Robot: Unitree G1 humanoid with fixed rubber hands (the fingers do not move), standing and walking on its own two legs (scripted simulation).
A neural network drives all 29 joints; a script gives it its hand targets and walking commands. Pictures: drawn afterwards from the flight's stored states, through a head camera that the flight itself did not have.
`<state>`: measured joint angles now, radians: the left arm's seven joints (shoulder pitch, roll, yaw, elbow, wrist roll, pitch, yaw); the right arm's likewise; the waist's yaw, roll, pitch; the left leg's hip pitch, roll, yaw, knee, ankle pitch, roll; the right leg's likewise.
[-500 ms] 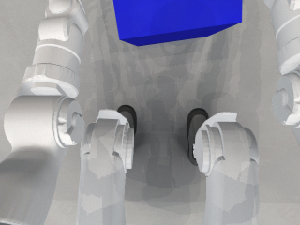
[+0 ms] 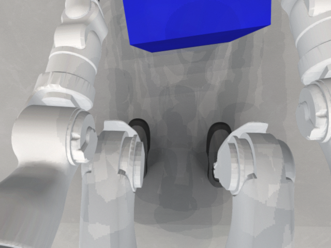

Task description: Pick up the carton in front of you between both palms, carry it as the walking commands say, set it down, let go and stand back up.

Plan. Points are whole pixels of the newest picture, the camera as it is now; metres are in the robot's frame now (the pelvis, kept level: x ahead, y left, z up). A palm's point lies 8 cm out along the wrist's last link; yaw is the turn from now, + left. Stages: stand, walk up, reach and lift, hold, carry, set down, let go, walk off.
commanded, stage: reach and lift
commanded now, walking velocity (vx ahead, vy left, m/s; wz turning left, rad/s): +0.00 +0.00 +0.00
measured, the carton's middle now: out of the picture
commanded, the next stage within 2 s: none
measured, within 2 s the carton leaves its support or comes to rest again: leaves its support in 0.42 s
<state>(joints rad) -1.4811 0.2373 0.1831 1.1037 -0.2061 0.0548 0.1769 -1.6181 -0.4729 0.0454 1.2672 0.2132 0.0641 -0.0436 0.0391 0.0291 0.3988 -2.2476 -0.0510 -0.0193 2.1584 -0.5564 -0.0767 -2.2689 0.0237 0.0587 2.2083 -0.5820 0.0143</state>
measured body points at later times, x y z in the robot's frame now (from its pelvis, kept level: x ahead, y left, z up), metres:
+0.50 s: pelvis +0.01 +0.00 +0.00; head +0.37 -0.04 +0.26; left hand +0.56 +0.13 -0.15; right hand +0.57 -0.18 -0.17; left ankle +0.12 +0.14 -0.34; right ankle +0.11 -0.12 -0.34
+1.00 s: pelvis -0.01 +0.01 +0.11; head +0.27 -0.03 +0.46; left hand +0.52 +0.12 +0.04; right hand +0.52 -0.18 +0.04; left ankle +0.12 +0.14 -0.34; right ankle +0.10 -0.12 -0.34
